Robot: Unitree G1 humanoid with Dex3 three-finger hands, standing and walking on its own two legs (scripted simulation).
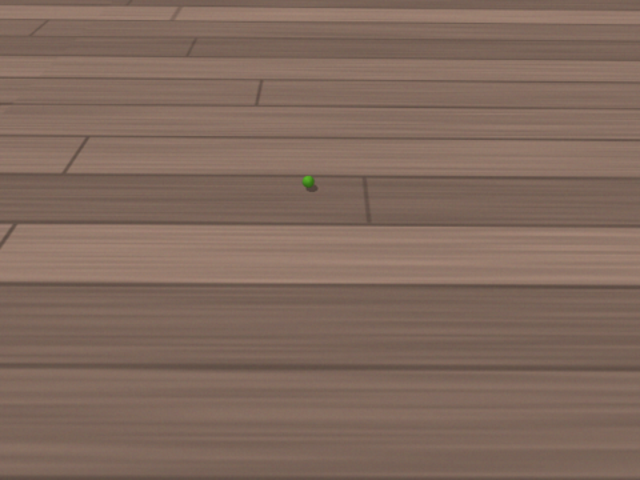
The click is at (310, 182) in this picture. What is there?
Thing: free ball
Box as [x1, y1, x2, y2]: [302, 176, 313, 187]
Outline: 305,176 302,182 305,186 309,187 313,184 313,179 310,176
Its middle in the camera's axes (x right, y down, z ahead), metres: -0.07 -0.26 +1.85
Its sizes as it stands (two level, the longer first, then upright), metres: 0.056 0.056 0.056
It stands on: the floor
